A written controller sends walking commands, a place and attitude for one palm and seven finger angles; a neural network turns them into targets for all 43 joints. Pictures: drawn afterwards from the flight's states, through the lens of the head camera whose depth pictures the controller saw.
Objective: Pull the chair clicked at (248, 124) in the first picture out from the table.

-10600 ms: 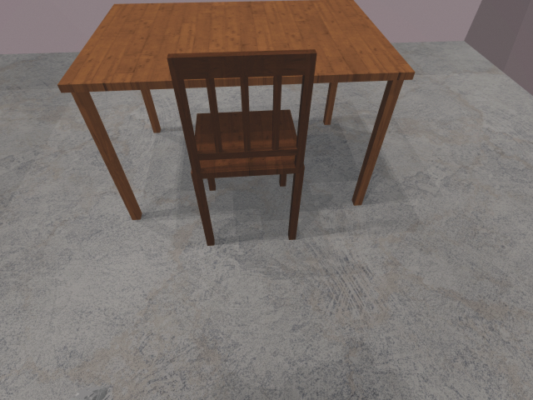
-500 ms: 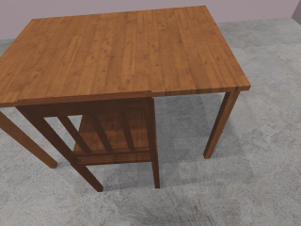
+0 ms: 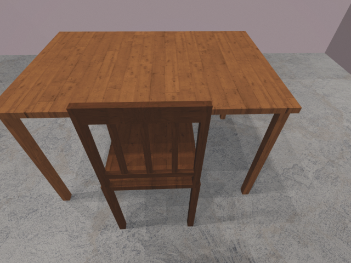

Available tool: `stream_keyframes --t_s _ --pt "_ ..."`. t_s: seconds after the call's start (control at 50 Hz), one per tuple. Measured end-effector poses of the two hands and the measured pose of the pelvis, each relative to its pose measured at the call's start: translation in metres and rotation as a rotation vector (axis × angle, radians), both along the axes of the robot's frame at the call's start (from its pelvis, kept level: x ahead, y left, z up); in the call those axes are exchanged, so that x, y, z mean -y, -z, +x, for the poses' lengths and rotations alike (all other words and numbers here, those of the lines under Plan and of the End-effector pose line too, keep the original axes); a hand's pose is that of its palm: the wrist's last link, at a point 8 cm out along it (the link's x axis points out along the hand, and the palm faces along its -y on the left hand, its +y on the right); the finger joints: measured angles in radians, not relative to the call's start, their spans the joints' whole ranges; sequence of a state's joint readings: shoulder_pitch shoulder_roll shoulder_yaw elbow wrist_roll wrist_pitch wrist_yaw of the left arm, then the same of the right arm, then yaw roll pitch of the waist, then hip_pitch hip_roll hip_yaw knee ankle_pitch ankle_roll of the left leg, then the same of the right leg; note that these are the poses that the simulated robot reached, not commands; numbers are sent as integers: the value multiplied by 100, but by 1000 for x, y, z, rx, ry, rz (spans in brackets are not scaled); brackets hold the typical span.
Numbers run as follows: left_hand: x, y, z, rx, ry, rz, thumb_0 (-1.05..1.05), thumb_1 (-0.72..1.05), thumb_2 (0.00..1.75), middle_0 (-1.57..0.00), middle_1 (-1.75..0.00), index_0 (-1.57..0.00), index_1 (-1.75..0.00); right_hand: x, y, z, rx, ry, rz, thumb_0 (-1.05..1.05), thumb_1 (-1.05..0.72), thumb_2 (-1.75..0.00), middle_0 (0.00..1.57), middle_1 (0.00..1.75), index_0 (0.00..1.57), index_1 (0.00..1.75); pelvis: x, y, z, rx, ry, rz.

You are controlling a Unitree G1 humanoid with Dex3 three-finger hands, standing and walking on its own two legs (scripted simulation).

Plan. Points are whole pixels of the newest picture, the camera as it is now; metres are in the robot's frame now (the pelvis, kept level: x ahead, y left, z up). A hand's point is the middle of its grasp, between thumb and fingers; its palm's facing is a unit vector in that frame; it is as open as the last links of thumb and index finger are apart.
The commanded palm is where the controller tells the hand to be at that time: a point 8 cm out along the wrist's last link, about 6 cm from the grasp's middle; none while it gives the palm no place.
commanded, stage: come to a stop and stand still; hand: left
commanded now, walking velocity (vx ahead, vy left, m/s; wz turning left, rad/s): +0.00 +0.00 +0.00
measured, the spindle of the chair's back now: (146, 149) +0.49 +0.14 -0.09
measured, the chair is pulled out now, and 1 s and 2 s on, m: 0.00 0.00 0.00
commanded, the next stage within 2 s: look again from close up in 0.54 s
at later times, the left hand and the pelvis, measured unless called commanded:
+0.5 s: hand out of the picture -0.04 +0.19 -0.17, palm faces +0.04 -0.99 -0.16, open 7.4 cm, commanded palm none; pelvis -0.03 +0.03 +0.01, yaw +2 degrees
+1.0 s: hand out of the picture -0.04 +0.18 -0.17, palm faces +0.05 -0.99 -0.13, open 7.4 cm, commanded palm none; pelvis -0.01 +0.03 +0.01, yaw +2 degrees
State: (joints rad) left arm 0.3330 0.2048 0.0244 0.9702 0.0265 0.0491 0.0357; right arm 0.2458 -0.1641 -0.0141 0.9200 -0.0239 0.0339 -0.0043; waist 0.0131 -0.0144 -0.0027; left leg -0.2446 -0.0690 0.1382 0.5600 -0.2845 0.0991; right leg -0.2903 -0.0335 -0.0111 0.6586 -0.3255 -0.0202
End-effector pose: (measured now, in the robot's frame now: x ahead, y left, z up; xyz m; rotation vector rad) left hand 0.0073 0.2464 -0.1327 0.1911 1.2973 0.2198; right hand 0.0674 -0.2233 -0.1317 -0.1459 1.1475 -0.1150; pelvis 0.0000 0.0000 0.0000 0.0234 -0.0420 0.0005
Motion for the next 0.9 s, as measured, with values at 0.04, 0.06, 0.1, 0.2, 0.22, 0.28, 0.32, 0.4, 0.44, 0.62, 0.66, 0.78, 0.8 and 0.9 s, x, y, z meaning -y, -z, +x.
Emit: stream_keyframes --t_s 0.04,0.06,0.1,0.2,0.22,0.28,0.32,0.4,0.44,0.62,0.66,0.78,0.8,0.9 --pt "0 -4 -11 -17 -6 -6 1 91 90 -20 -29 -20 -30 -4 3 -8 -20 1 -1 0 -92 -90 20 30 21 30 -6 -2 -7 -4 -2 -18" --pt "0 -6 -17 -23 -5 -12 1 91 90 -20 -29 -20 -30 -5 3 -13 -31 1 -3 0 -93 -90 20 30 21 30 -10 -4 -10 -6 -8 -27" --pt "1 -8 -26 -31 -3 -24 1 91 90 -20 -29 -20 -30 -8 2 -24 -51 0 -8 0 -94 -90 20 30 21 30 -14 -7 -16 -8 -13 -33" --pt "3 -2 -37 -50 2 -65 1 91 90 -20 -29 -20 -30 -13 -3 -55 -108 8 -22 0 -93 -90 20 30 21 30 -21 -9 -23 -4 -16 -32" --pt "4 -1 -38 -50 5 -72 1 91 90 -20 -29 -20 -30 -14 -4 -62 -123 11 -25 0 -93 -90 20 30 21 30 -22 -10 -24 -4 -17 -32" --pt "5 1 -39 -42 8 -87 1 91 90 -20 -29 -20 -30 -17 -4 -78 -166 18 -31 0 -92 -90 20 30 20 30 -25 -10 -27 -4 -22 -34" --pt "5 2 -40 -37 8 -94 1 91 90 -20 -29 -20 -30 -18 -4 -87 -190 21 -33 0 -92 -90 20 30 20 30 -27 -11 -29 -5 -24 -36" --pt "4 3 -45 -44 4 -101 1 91 90 -20 -29 -20 -30 -23 -4 -97 -218 27 -33 0 -91 -90 20 30 20 30 -30 -11 -32 -7 -26 -39" --pt "4 4 -49 -54 1 -103 1 91 90 -20 -29 -20 -30 -25 -4 -100 -223 30 -31 0 -91 -90 20 30 20 30 -32 -11 -33 -8 -26 -40" --pt "2 4 -67 -102 -24 -102 1 91 90 -20 -29 -20 -30 -35 -1 -92 -216 25 -15 0 -91 -90 20 30 20 30 -35 -11 -30 -10 -29 -37" --pt "2 4 -70 -111 -30 -103 1 91 90 -20 -29 -20 -30 -37 -1 -88 -211 20 -11 0 -91 -90 20 30 20 30 -35 -11 -29 -11 -31 -36" --pt "7 3 -73 -131 -40 -112 1 91 90 -20 -29 -20 -30 -36 -2 -77 -205 14 -14 0 -92 -90 20 30 20 30 -35 -12 -23 -18 -30 -35" --pt "8 3 -73 -134 -40 -114 1 91 90 -20 -29 -20 -30 -35 -2 -75 -204 14 -15 0 -92 -90 20 30 20 30 -34 -12 -22 -19 -30 -34" --pt "14 4 -67 -142 -35 -127 1 91 90 -20 -29 -20 -30 -32 -5 -69 -205 18 -22 0 -92 -90 20 30 20 30 -32 -14 -14 -26 -27 -34"
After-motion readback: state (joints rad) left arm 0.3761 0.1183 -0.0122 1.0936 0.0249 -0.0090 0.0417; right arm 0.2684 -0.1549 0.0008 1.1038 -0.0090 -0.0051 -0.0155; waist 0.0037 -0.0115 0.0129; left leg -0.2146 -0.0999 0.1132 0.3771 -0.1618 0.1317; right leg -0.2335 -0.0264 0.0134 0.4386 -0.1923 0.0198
